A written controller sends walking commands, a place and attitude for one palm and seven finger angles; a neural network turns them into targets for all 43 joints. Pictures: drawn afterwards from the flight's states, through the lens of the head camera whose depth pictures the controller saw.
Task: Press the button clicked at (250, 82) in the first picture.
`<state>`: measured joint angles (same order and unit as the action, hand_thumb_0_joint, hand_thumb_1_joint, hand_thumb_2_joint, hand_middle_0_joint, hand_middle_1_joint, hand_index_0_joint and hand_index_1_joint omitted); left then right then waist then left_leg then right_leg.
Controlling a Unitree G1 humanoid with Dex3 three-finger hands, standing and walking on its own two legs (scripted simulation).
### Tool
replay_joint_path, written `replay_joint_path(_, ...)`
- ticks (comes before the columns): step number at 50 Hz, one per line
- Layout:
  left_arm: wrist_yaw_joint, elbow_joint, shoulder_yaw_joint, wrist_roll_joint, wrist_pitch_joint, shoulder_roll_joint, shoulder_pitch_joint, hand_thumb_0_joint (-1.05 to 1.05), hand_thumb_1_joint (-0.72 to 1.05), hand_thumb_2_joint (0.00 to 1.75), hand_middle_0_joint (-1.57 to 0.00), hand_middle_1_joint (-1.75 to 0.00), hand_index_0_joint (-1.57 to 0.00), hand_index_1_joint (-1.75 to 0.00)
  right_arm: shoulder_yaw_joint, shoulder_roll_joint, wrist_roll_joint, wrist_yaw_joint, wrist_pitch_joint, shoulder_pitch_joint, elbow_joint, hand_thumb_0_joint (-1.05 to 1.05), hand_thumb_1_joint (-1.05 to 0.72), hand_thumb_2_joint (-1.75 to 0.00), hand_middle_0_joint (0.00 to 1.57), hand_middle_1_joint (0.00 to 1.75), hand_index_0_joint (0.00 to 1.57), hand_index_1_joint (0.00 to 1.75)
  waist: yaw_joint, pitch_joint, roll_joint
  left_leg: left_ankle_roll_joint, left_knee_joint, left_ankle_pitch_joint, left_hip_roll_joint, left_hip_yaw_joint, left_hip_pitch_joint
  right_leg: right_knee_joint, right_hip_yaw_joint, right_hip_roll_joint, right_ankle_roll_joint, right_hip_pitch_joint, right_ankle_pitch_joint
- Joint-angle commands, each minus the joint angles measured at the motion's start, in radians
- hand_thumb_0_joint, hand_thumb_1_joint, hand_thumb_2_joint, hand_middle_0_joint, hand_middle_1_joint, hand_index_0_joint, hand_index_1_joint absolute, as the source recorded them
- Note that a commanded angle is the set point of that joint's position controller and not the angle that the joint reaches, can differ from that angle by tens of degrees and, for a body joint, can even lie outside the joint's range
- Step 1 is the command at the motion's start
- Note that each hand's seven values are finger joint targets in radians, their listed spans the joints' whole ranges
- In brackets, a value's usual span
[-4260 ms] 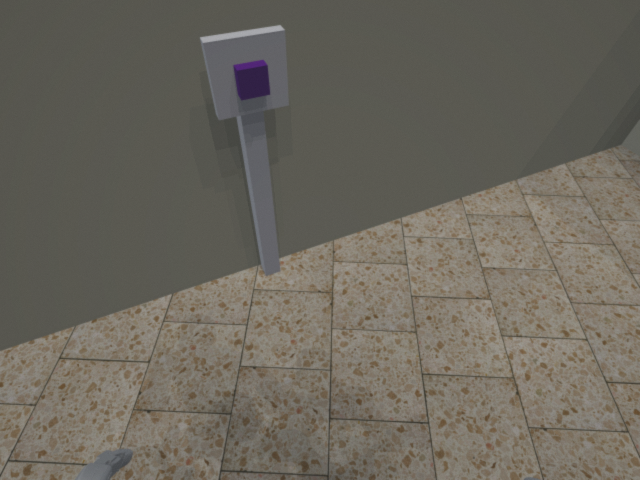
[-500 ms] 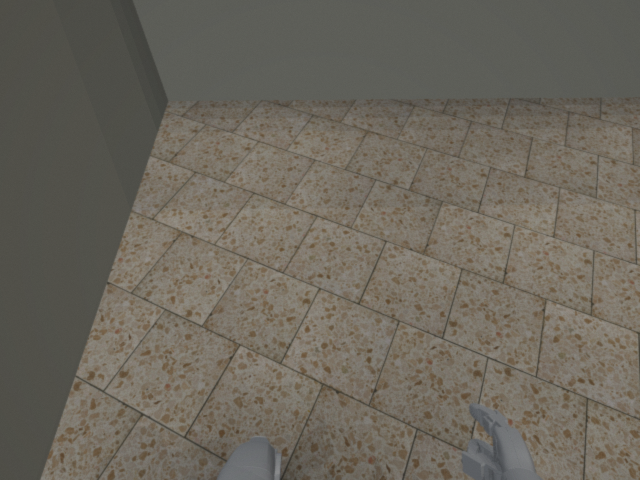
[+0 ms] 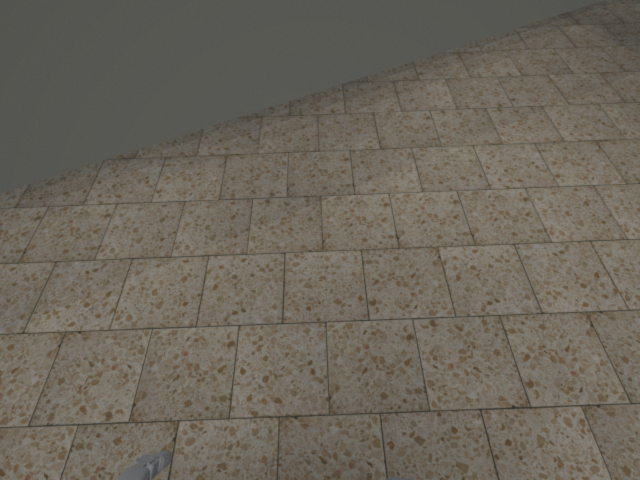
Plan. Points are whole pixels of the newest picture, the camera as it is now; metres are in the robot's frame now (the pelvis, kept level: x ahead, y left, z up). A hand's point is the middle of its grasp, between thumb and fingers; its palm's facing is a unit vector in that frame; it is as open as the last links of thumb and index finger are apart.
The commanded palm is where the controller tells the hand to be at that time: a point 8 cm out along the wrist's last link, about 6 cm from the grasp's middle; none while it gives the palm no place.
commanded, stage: walk to a spot facing it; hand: left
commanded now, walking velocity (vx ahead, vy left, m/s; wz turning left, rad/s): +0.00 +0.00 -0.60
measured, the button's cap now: out of the picture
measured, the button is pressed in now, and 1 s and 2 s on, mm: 0 0 0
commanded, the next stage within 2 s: turn to face it in 1.32 s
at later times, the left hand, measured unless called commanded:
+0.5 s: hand out of the picture +0.10 +0.17 -0.16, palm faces -0.19 -0.96 -0.22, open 7.4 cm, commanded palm none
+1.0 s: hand (245, 468) +0.16 +0.12 -0.15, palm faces -0.56 -0.79 -0.24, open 7.4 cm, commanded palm none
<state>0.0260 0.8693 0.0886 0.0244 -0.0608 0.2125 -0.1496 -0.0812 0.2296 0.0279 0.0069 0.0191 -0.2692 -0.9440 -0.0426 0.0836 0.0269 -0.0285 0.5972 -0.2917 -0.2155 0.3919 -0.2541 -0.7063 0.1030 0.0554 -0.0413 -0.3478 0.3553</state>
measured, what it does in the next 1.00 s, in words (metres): steps on the spot, turning right: right foot, then left foot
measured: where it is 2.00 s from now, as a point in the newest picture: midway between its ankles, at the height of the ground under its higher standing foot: outside the picture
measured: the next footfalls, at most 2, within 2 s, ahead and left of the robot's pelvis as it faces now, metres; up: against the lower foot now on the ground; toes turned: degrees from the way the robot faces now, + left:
right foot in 0.02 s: +0.05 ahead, -0.11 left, +0.00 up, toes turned -8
left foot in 0.56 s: +0.04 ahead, +0.12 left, +0.00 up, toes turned -16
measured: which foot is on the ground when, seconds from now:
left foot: down 0.00-0.02, up 0.04-0.54, down 0.56-1.00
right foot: up 0.00-0.00, down 0.02-0.56, up 0.58-1.00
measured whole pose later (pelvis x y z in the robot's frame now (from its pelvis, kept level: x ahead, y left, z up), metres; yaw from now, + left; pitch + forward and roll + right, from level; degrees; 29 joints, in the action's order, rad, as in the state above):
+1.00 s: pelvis -0.03 -0.01 +0.01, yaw -35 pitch +1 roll -1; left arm 0.06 0.93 0.09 0.03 -0.07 0.23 -0.19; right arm -0.06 0.23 0.03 0.01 0.00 -0.30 -0.94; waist -0.04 0.04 0.04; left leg -0.05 0.54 -0.34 -0.18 0.30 -0.17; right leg -0.67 0.10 0.05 -0.04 -0.31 0.42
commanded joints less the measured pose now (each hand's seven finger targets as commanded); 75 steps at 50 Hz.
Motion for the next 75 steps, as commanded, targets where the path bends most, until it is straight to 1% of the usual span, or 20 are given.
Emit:
replay_joint_path(1, -0.033, -0.024, 0.058, 0.008, 0.063, 0.287, -0.194, 0.00, 0.90, 0.90, -0.20, -0.30, -0.20, -0.30, 0.002, 0.033, -0.008, -0.011, -0.011, 0.013, 0.129, 0.00, -0.90, -0.90, 0.20, 0.30, 0.20, 0.30, 0.112, -0.182, -0.385, -0.068, 0.435, -0.335, 0.049, -0.143, -0.372, 0.369, -0.515, 0.352, 0.181, 0.351, -0.622)
replay_joint_path(3, -0.051, -0.024, 0.055, -0.009, 0.053, 0.254, -0.160, 0.00, 0.90, 0.90, -0.20, -0.30, -0.20, -0.30, -0.002, 0.063, -0.013, 0.008, 0.011, 0.042, 0.126, 0.00, -0.90, -0.90, 0.20, 0.30, 0.20, 0.30, 0.096, -0.153, -0.227, -0.055, 0.588, -0.268, 0.035, -0.342, -0.391, 0.347, -0.391, 0.318, 0.235, 0.278, -0.662)
replay_joint_path(8, -0.046, -0.058, 0.024, -0.015, 0.061, 0.159, 0.003, 0.00, 0.90, 0.90, -0.20, -0.30, -0.20, -0.30, -0.008, 0.074, -0.003, 0.011, 0.021, -0.007, 0.064, 0.00, -0.90, -0.90, 0.20, 0.30, 0.20, 0.30, 0.019, -0.121, -0.153, -0.086, 0.559, -0.031, 0.062, -0.358, -0.307, 0.356, -0.253, 0.160, 0.175, 0.169, -0.548)
replay_joint_path(18, -0.037, -0.017, 0.034, -0.006, 0.051, 0.189, -0.088, 0.00, 0.90, 0.90, -0.20, -0.30, -0.20, -0.30, -0.003, 0.071, -0.010, 0.018, 0.016, 0.124, 0.112, 0.00, -0.90, -0.90, 0.20, 0.30, 0.20, 0.30, 0.079, -0.118, -0.149, -0.077, 0.328, -0.114, 0.130, -0.382, -0.262, 0.373, -0.470, 0.161, 0.232, 0.200, -0.401)
replay_joint_path(26, -0.034, -0.036, 0.037, -0.010, 0.030, 0.185, -0.007, 0.00, 0.90, 0.90, -0.20, -0.30, -0.20, -0.30, 0.000, 0.075, -0.027, 0.038, -0.011, -0.004, 0.093, 0.00, -0.90, -0.90, 0.20, 0.30, 0.20, 0.30, 0.014, -0.205, -0.143, -0.017, -0.178, 0.023, 0.194, -0.369, 0.114, 0.273, -0.520, 0.066, 0.143, 0.067, -0.396)
replay_joint_path(28, -0.017, -0.062, 0.021, -0.024, 0.024, 0.090, -0.026, 0.00, 0.90, 0.90, -0.20, -0.30, -0.20, -0.30, -0.019, 0.204, -0.011, 0.042, -0.020, 0.000, 0.114, 0.00, -0.90, -0.90, 0.20, 0.30, 0.20, 0.30, 0.009, -0.175, 0.258, 0.081, -0.379, 0.042, -0.162, -0.709, 0.285, -0.037, -0.274, -0.151, 0.029, -0.261, 0.085)
replay_joint_path(29, -0.015, -0.061, 0.031, -0.005, 0.021, 0.119, -0.021, 0.00, 0.90, 0.90, -0.20, -0.30, -0.20, -0.30, -0.020, 0.227, -0.010, 0.039, -0.012, 0.042, 0.138, 0.00, -0.90, -0.90, 0.20, 0.30, 0.20, 0.30, 0.014, -0.112, 0.244, 0.151, -0.386, 0.058, -0.275, -0.741, 0.143, -0.262, -0.193, -0.117, 0.003, -0.264, 0.194)
replay_joint_path(31, -0.003, -0.010, 0.057, 0.010, 0.003, 0.149, -0.088, 0.00, 0.90, 0.90, -0.20, -0.30, -0.20, -0.30, 0.005, 0.135, -0.006, 0.042, -0.018, 0.183, 0.165, 0.00, -0.90, -0.90, 0.20, 0.30, 0.20, 0.30, 0.085, -0.058, 0.182, 0.132, -0.393, 0.036, -0.151, -0.566, -0.020, -0.474, -0.200, -0.082, -0.023, -0.200, 0.058)
replay_joint_path(34, 0.010, -0.005, 0.046, 0.004, 0.004, 0.114, -0.089, 0.00, 0.90, 0.90, -0.20, -0.30, -0.20, -0.30, 0.008, 0.124, -0.002, 0.041, -0.027, 0.150, 0.160, 0.00, -0.90, -0.90, 0.20, 0.30, 0.20, 0.30, 0.070, -0.053, 0.122, 0.121, -0.323, 0.214, -0.069, -0.419, 0.060, -0.522, -0.150, -0.066, -0.039, -0.238, 0.017)
replay_joint_path(37, 0.010, -0.020, 0.031, -0.002, 0.008, 0.092, -0.040, 0.00, 0.90, 0.90, -0.20, -0.30, -0.20, -0.30, -0.004, 0.132, -0.006, 0.038, -0.029, 0.043, 0.122, 0.00, -0.90, -0.90, 0.20, 0.30, 0.20, 0.30, 0.024, -0.077, 0.125, 0.144, -0.269, 0.388, -0.091, -0.379, 0.200, -0.422, -0.108, -0.039, -0.052, -0.272, 0.039)
replay_joint_path(43, 0.032, -0.053, 0.017, 0.001, 0.015, 0.070, 0.065, 0.00, 0.90, 0.90, -0.20, -0.30, -0.20, -0.30, -0.023, 0.170, 0.004, 0.021, -0.035, -0.047, 0.075, 0.00, -0.90, -0.90, 0.20, 0.30, 0.20, 0.30, -0.027, -0.055, 0.174, 0.150, -0.354, -0.059, -0.169, -0.385, 0.194, -0.150, -0.035, 0.012, -0.031, -0.203, 0.084)
replay_joint_path(49, 0.029, -0.019, 0.015, 0.002, 0.047, 0.062, -0.035, 0.00, 0.90, 0.90, -0.20, -0.30, -0.20, -0.30, -0.025, 0.179, 0.007, 0.005, -0.039, -0.028, 0.049, 0.00, -0.90, -0.90, 0.20, 0.30, 0.20, 0.30, 0.043, -0.095, 0.121, 0.080, -0.170, -0.069, -0.151, -0.258, 0.071, 0.183, 0.059, -0.052, 0.024, 0.114, -0.001)
replay_joint_path(50, 0.020, 0.019, 0.025, 0.004, 0.060, 0.106, -0.145, 0.00, 0.90, 0.90, -0.20, -0.30, -0.20, -0.30, -0.019, 0.159, -0.001, -0.001, -0.039, -0.018, 0.054, 0.00, -0.90, -0.90, 0.20, 0.30, 0.20, 0.30, 0.098, -0.145, 0.012, 0.032, 0.014, -0.066, -0.103, -0.190, -0.043, 0.294, 0.017, -0.024, 0.052, 0.319, -0.045)
replay_joint_path(51, 0.003, 0.057, 0.051, 0.011, 0.078, 0.243, -0.266, 0.00, 0.90, 0.90, -0.20, -0.30, -0.20, -0.30, 0.006, 0.079, -0.013, -0.013, -0.038, 0.009, 0.094, 0.00, -0.90, -0.90, 0.20, 0.30, 0.20, 0.30, 0.165, -0.180, -0.347, -0.026, 0.324, -0.278, 0.023, -0.108, -0.367, 0.428, -0.357, 0.227, 0.154, 0.564, 0.099)
replay_joint_path(52, -0.017, 0.081, 0.061, -0.010, 0.072, 0.312, -0.355, 0.00, 0.90, 0.90, -0.20, -0.30, -0.20, -0.30, 0.021, 0.072, -0.002, -0.017, -0.034, 0.138, 0.159, 0.00, -0.90, -0.90, 0.20, 0.30, 0.20, 0.30, 0.211, -0.150, -0.392, -0.038, 0.534, -0.357, 0.097, -0.233, -0.553, 0.477, -0.642, 0.369, 0.238, 0.557, -0.052)
replay_joint_path(53, -0.029, 0.082, 0.056, -0.015, 0.073, 0.285, -0.350, 0.00, 0.90, 0.90, -0.20, -0.30, -0.20, -0.30, 0.011, 0.097, 0.002, -0.015, -0.035, 0.167, 0.166, 0.00, -0.90, -0.90, 0.20, 0.30, 0.20, 0.30, 0.192, -0.108, -0.229, -0.025, 0.587, -0.269, 0.065, -0.339, -0.588, 0.464, -0.549, 0.363, 0.260, 0.524, -0.090)
replay_joint_path(59, -0.028, 0.070, -0.002, -0.009, 0.127, 0.137, -0.169, 0.00, 0.90, 0.90, -0.20, -0.30, -0.20, -0.30, 0.005, 0.065, 0.008, -0.024, -0.032, 0.030, 0.043, 0.00, -0.90, -0.90, 0.20, 0.30, 0.20, 0.30, 0.039, -0.004, -0.132, -0.062, 0.497, 0.029, 0.052, -0.321, -0.419, 0.473, -0.238, 0.179, 0.188, 0.285, -0.439)
replay_joint_path(70, -0.057, 0.183, -0.024, -0.003, 0.141, 0.100, -0.261, 0.00, 0.90, 0.90, -0.20, -0.30, -0.20, -0.30, 0.025, 0.013, -0.011, -0.037, -0.052, 0.178, 0.056, 0.00, -0.90, -0.90, 0.20, 0.30, 0.20, 0.30, 0.058, 0.056, -0.138, -0.012, 0.163, 0.141, 0.094, -0.284, -0.338, 0.456, -0.196, 0.168, 0.182, 0.343, -0.650)
replay_joint_path(73, -0.067, 0.196, -0.018, -0.001, 0.141, 0.115, -0.242, 0.00, 0.90, 0.90, -0.20, -0.30, -0.20, -0.30, 0.020, 0.024, -0.010, -0.020, -0.064, 0.012, -0.006, 0.00, -0.90, -0.90, 0.20, 0.30, 0.20, 0.30, -0.016, -0.033, -0.109, 0.032, 0.016, 0.159, 0.176, -0.262, -0.095, 0.230, -0.125, 0.152, 0.134, 0.362, -0.909)
replay_joint_path(75, -0.066, 0.201, -0.018, -0.020, 0.131, 0.083, -0.292, 0.00, 0.90, 0.90, -0.20, -0.30, -0.20, -0.30, 0.002, 0.125, 0.004, -0.003, -0.069, -0.229, -0.075, 0.00, -0.90, -0.90, 0.20, 0.30, 0.20, 0.30, -0.078, -0.233, 0.062, 0.085, -0.060, 0.540, 0.080, -0.404, 0.252, -0.166, -0.025, 0.029, 0.055, 0.239, -0.568)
